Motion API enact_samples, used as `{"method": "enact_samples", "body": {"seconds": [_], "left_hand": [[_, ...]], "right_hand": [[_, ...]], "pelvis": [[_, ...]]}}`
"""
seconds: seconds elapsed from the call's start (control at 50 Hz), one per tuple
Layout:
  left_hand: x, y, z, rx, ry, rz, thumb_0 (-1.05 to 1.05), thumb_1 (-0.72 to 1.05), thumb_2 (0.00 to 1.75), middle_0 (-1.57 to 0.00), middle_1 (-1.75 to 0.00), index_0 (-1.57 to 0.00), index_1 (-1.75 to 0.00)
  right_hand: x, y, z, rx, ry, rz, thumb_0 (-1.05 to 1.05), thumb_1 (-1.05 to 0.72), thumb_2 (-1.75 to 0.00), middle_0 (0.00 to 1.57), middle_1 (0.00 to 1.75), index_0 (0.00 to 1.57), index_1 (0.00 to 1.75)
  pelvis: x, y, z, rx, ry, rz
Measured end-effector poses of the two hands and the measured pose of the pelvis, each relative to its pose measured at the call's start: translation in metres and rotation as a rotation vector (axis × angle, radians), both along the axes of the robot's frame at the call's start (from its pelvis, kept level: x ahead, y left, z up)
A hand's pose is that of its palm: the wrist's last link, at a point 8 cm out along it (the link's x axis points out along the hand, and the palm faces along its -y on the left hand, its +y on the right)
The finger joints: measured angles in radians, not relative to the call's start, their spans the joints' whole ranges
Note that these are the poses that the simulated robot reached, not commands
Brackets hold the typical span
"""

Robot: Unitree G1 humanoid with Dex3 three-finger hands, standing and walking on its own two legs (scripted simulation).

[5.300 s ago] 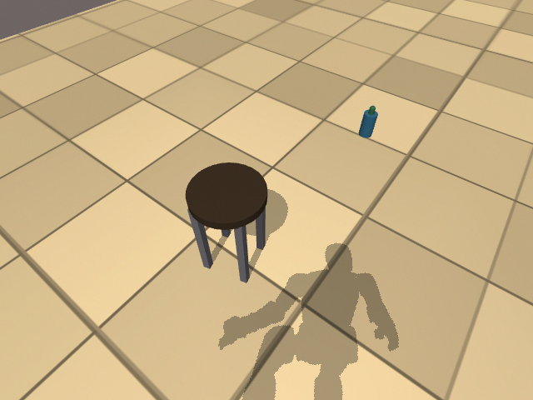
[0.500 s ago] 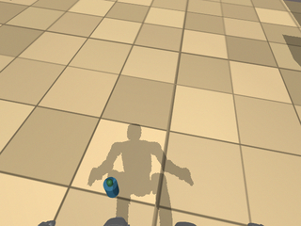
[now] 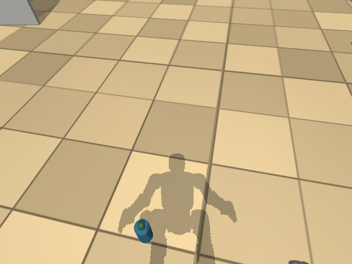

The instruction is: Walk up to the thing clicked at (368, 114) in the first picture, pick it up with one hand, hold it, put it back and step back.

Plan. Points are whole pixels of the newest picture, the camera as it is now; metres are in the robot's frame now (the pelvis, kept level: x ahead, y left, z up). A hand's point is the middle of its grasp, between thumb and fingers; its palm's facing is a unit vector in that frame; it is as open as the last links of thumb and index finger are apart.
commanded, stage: walk up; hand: left
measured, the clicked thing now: (143, 230) +0.38 +0.21 -0.68
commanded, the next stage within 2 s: stand in 1.06 s
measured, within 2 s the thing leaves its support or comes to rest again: neither
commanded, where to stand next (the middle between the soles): +0.08 -0.01 m, yaw -2 degrees
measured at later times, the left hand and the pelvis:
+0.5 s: hand out of the picture +0.12 +0.25 -0.15, palm faces -0.05 -0.94 -0.33, open 7.4 cm; pelvis +0.01 +0.01 +0.00, yaw -1 degrees
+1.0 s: hand out of the picture +0.09 +0.26 -0.16, palm faces -0.02 -0.95 -0.33, open 7.4 cm; pelvis +0.02 +0.01 +0.00, yaw -1 degrees
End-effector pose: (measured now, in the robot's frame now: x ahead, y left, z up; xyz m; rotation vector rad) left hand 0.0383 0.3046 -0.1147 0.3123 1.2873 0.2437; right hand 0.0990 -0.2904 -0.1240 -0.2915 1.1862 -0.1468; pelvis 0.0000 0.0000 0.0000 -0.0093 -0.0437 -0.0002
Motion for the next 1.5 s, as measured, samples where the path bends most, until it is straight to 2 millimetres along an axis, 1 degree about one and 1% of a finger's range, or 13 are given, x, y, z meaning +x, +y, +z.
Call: {"method": "enact_samples", "body": {"seconds": [0.12, 0.18, 0.26, 0.34, 0.44, 0.56, 0.7, 0.82, 0.96, 1.12, 1.32, 1.5], "left_hand": [[0.043, -0.006, 0.000, -0.022, -0.072, -0.039, 0.00, 0.90, 0.90, -0.21, -0.30, -0.20, -0.30], [0.061, -0.008, -0.001, -0.033, -0.098, -0.061, 0.00, 0.90, 0.90, -0.21, -0.30, -0.20, -0.30], [0.077, -0.010, -0.001, -0.044, -0.117, -0.083, 0.00, 0.90, 0.90, -0.21, -0.30, -0.20, -0.30], [0.085, -0.010, 0.000, -0.048, -0.121, -0.091, 0.00, 0.90, 0.90, -0.21, -0.30, -0.20, -0.30], [0.082, -0.008, 0.000, -0.044, -0.103, -0.093, 0.00, 0.90, 0.90, -0.21, -0.30, -0.20, -0.30], [0.069, -0.003, -0.001, -0.034, -0.067, -0.073, 0.00, 0.90, 0.90, -0.21, -0.30, -0.20, -0.30], [0.053, 0.000, -0.001, -0.025, -0.033, -0.050, 0.00, 0.90, 0.90, -0.21, -0.30, -0.20, -0.30], [0.046, -0.001, -0.002, -0.027, -0.024, -0.040, 0.00, 0.90, 0.90, -0.21, -0.30, -0.20, -0.30], [0.048, -0.002, -0.004, -0.035, -0.031, -0.039, 0.00, 0.90, 0.90, -0.21, -0.30, -0.20, -0.30], [0.055, -0.002, -0.004, -0.038, -0.043, -0.049, 0.00, 0.90, 0.90, -0.21, -0.30, -0.20, -0.30], [0.058, -0.001, -0.003, -0.033, -0.031, -0.059, 0.00, 0.90, 0.90, -0.21, -0.30, -0.20, -0.30], [0.062, -0.001, -0.001, -0.026, -0.034, -0.058, 0.00, 0.90, 0.90, -0.21, -0.30, -0.20, -0.30]], "right_hand": [[-0.013, -0.005, 0.005, -0.023, 0.035, -0.039, 0.00, -0.90, -0.90, 0.20, 0.30, 0.20, 0.30], [-0.019, -0.006, 0.008, -0.034, 0.042, -0.056, 0.00, -0.90, -0.90, 0.20, 0.30, 0.20, 0.30], [-0.024, -0.006, 0.011, -0.043, 0.046, -0.073, 0.00, -0.90, -0.90, 0.20, 0.30, 0.20, 0.30], [-0.028, -0.005, 0.012, -0.047, 0.049, -0.084, 0.00, -0.90, -0.90, 0.20, 0.30, 0.20, 0.30], [-0.029, -0.002, 0.010, -0.040, 0.053, -0.087, 0.00, -0.90, -0.90, 0.20, 0.30, 0.20, 0.30], [-0.027, 0.002, 0.007, -0.028, 0.059, -0.077, 0.00, -0.90, -0.90, 0.20, 0.30, 0.20, 0.30], [-0.019, 0.004, 0.005, -0.019, 0.053, -0.068, 0.00, -0.90, -0.90, 0.20, 0.30, 0.20, 0.30], [-0.011, 0.005, 0.006, -0.018, 0.042, -0.058, 0.00, -0.90, -0.90, 0.20, 0.30, 0.20, 0.30], [-0.005, 0.004, 0.009, -0.026, 0.033, -0.053, 0.00, -0.90, -0.90, 0.20, 0.30, 0.20, 0.30], [-0.005, 0.003, 0.011, -0.036, 0.033, -0.050, 0.00, -0.90, -0.90, 0.20, 0.30, 0.20, 0.30], [-0.007, 0.002, 0.009, -0.036, 0.048, -0.050, 0.00, -0.90, -0.90, 0.20, 0.30, 0.20, 0.30], [-0.002, 0.002, 0.008, -0.034, 0.048, -0.045, 0.00, -0.90, -0.90, 0.20, 0.30, 0.20, 0.30]], "pelvis": [[0.006, 0.001, 0.002, 0.002, -0.001, -0.006], [0.007, 0.002, 0.003, 0.003, 0.000, -0.011], [0.009, 0.004, 0.003, 0.004, 0.001, -0.016], [0.011, 0.006, 0.004, 0.005, 0.002, -0.020], [0.012, 0.007, 0.004, 0.007, 0.004, -0.022], [0.012, 0.008, 0.004, 0.008, 0.006, -0.020], [0.014, 0.008, 0.004, 0.007, 0.003, -0.017], [0.015, 0.007, 0.004, 0.005, 0.001, -0.016], [0.017, 0.008, 0.005, 0.004, 0.003, -0.015], [0.019, 0.009, 0.005, 0.007, 0.006, -0.015], [0.024, 0.008, 0.005, 0.009, 0.014, -0.015], [0.029, 0.007, 0.005, 0.009, 0.013, -0.014]]}}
